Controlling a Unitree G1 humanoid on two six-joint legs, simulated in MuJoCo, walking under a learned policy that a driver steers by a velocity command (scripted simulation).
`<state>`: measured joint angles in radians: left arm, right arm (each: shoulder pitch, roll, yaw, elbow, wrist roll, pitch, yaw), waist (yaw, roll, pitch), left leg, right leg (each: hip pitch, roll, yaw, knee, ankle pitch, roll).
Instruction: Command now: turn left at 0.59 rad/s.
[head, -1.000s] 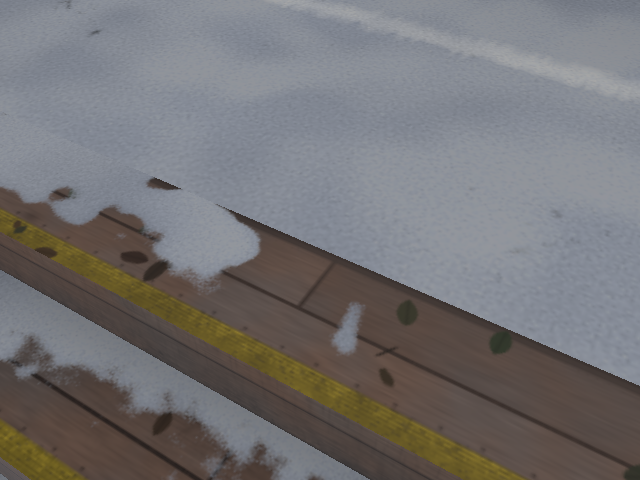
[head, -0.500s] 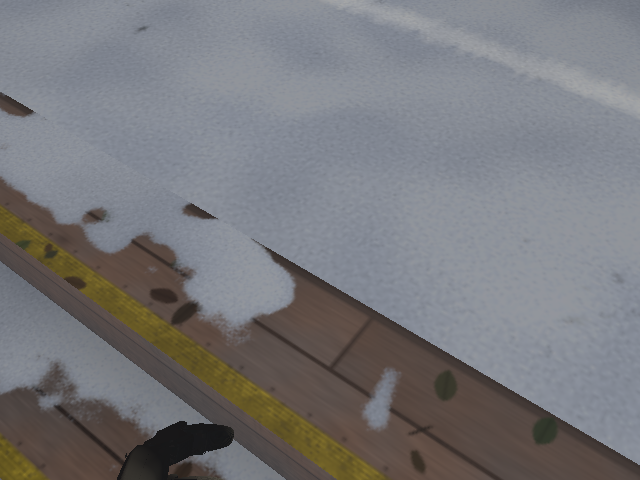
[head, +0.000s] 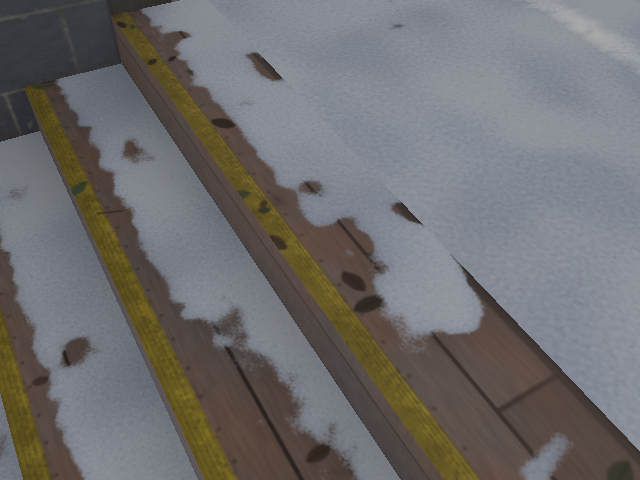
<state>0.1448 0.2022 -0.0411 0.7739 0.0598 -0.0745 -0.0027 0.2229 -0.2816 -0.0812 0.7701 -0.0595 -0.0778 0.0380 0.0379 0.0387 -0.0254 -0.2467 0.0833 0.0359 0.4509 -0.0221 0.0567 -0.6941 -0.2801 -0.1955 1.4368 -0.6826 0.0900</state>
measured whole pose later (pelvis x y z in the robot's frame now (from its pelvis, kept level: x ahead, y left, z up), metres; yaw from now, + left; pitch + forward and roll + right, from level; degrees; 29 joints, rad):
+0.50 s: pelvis +0.00 -0.02 -0.01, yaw -1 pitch +4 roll -3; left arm 0.15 0.21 -0.05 0.63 0.03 -0.03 -0.03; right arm 0.31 -0.27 -0.01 0.70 -0.07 -0.09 0.00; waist -0.02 0.03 -0.07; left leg -0.21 0.10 0.07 0.33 -0.19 0.06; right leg -1.05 0.02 0.04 2.08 -0.63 0.06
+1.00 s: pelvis +0.13 -0.12 +0.11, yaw -13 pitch +5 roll +1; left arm 0.40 0.18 -0.02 0.90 0.03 -0.11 -0.07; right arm 0.15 -0.21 0.01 0.73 -0.06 -0.04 0.05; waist 0.08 -0.01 -0.11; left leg -0.92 0.04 0.07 1.21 -0.18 0.02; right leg -0.27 0.08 0.12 0.73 -0.53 -0.06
